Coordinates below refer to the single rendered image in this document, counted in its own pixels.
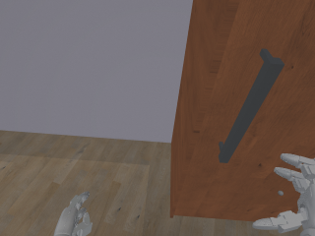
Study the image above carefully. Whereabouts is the robot right hand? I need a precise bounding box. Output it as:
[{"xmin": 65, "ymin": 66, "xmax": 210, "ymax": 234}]
[{"xmin": 252, "ymin": 153, "xmax": 315, "ymax": 234}]

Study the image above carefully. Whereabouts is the wardrobe door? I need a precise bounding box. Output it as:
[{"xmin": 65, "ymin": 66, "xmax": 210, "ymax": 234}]
[{"xmin": 174, "ymin": 0, "xmax": 315, "ymax": 222}]

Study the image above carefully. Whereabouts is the handle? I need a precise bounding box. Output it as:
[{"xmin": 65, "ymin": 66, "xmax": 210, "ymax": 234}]
[{"xmin": 219, "ymin": 48, "xmax": 284, "ymax": 163}]

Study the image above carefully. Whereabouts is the robot left hand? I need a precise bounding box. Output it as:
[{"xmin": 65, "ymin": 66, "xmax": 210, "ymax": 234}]
[{"xmin": 53, "ymin": 191, "xmax": 93, "ymax": 236}]

